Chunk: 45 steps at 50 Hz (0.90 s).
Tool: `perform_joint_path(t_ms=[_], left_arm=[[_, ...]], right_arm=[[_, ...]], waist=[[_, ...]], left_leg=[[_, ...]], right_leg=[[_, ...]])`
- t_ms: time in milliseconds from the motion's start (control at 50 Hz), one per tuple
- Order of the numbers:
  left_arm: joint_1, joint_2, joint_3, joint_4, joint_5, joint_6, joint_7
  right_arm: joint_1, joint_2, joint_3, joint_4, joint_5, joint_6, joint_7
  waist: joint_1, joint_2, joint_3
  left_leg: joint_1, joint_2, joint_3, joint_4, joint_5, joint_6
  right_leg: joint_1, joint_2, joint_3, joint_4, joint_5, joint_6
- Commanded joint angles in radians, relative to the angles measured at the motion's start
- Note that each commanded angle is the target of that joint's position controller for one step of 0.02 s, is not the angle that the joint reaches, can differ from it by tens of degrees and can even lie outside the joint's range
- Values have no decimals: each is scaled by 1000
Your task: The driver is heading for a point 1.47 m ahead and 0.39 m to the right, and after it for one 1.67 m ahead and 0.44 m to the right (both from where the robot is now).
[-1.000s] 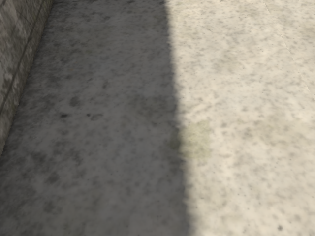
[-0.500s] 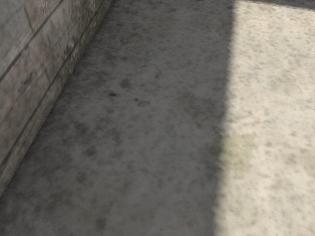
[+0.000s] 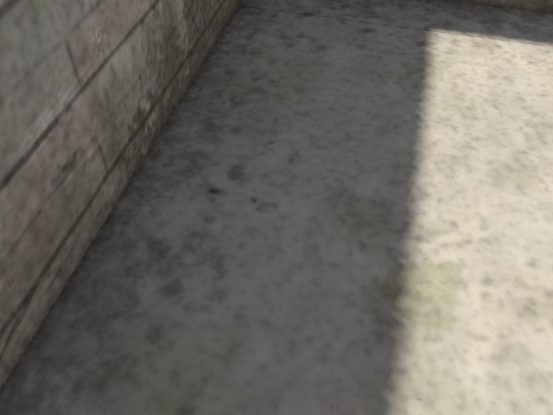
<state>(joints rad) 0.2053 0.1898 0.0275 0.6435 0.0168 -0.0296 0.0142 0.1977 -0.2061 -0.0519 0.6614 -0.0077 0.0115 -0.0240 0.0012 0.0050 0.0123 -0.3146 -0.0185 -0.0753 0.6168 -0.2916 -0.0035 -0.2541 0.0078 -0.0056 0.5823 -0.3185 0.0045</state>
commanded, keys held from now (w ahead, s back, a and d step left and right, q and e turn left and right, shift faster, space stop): no key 0.52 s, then w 0.02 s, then no key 0.46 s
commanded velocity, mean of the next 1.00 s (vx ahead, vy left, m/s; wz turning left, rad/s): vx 0.01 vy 0.00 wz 0.01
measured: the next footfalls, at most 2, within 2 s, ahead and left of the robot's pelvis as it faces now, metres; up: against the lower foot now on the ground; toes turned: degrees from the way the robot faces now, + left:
right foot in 1.76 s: +0.46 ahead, -0.12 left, +0.00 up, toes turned -3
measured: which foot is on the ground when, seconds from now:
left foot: down 0.00-1.00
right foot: down 0.00-1.00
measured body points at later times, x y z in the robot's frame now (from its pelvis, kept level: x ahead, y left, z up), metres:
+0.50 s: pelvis +0.01 +0.00 +0.00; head +0.01 +0.00 +0.45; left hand +0.13 +0.23 -0.11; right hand +0.16 -0.24 -0.10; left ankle +0.02 +0.12 -0.73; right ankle +0.00 -0.12 -0.73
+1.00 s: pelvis +0.01 -0.01 +0.00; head +0.02 -0.01 +0.45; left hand +0.11 +0.22 -0.12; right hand +0.13 -0.25 -0.12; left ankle +0.02 +0.12 -0.73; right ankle +0.00 -0.12 -0.73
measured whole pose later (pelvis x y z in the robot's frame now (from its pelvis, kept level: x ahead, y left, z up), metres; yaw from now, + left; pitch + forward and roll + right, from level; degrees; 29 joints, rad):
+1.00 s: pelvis +0.01 -0.01 +0.00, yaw +0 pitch -1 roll -1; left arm 0.28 0.17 0.04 0.75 0.01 -0.04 0.02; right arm 0.22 -0.17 -0.06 0.77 0.00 0.02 -0.05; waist 0.00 0.01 0.02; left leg -0.26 0.00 -0.08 0.57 -0.29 -0.02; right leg -0.20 0.02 -0.01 0.53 -0.32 -0.01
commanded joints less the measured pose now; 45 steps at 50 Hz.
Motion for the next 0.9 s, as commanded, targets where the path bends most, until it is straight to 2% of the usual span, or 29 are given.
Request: perform_joint_path(t_ms=[20, 200, 520, 540, 560, 600, 680, 900], left_arm=[[-25, 90, 27, -74, -2, -20, -2], [-1, 81, 30, -49, -4, -26, -2], [31, 72, 34, -16, -7, -26, 4], [52, 64, 32, -5, -6, -23, 4], [42, 62, 31, -7, -8, -22, 5], [32, 61, 29, -9, -7, -25, 8], [56, 65, 33, 5, -9, -32, 6], [77, 60, 33, 37, -11, -25, 9]], right_arm=[[-50, -91, -23, -83, 1, -16, -6], [-55, -72, -22, -79, 4, -11, -11], [-53, -53, -24, -49, 6, -13, -15], [-32, -44, -23, -36, 5, -10, -15], [-39, -43, -22, -36, 8, -10, -16], [-44, -44, -21, -33, 8, -15, -18], [-27, -46, -23, -18, 6, -21, -19], [1, -46, -28, 30, 9, -8, -30]], waist=[[5, 31, -53], [4, 8, -48], [6, 13, -35], [7, 11, -56], [6, 7, -18], [6, 7, 7], [7, 13, -25], [4, 9, -20]], left_leg=[[22, 63, -71, -109, 121, 28], [51, 60, -64, -102, 156, 31], [57, 54, -50, -108, 162, 22], [65, 42, -38, -112, 65, 24], [46, 38, -37, -115, 35, 24], [36, 42, -40, -118, 73, 23], [63, 48, -42, -105, 180, 20], [85, 51, -39, -115, 215, 12]], right_leg=[[8, -53, 57, -93, 124, -25], [2, -49, 53, -100, 134, -16], [6, -44, 53, -115, 123, -20], [14, -36, 45, -123, 32, -25], [-9, -35, 48, -132, 4, -28], [-21, -36, 51, -134, 34, -29], [10, -38, 48, -119, 133, -26], [23, -37, 47, -141, 164, -30]])
Velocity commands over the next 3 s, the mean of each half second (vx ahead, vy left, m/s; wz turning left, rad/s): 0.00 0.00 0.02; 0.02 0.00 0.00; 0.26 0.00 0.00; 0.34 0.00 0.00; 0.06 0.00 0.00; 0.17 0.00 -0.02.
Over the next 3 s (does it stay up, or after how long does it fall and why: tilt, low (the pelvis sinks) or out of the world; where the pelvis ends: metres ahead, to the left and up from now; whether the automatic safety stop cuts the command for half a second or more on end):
stays up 0.51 0.03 0.00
